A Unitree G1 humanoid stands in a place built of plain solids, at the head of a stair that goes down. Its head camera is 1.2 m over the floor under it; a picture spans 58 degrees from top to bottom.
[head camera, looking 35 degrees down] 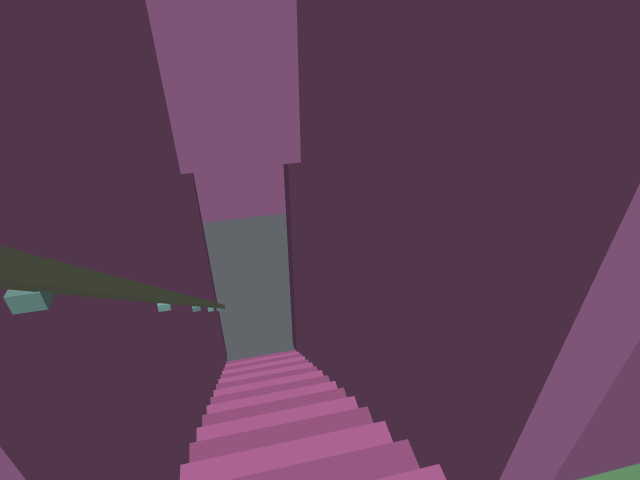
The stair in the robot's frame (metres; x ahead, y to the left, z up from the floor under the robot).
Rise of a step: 0.20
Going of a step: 0.21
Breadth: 0.90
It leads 13 degrees to the left of straight ahead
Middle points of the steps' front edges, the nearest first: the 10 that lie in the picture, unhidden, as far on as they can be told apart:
0.84 0.10 -0.40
1.04 0.14 -0.60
1.25 0.19 -0.80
1.45 0.24 -1.00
1.66 0.28 -1.20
1.86 0.33 -1.40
2.06 0.38 -1.60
2.27 0.42 -1.80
2.47 0.47 -2.00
2.68 0.52 -2.20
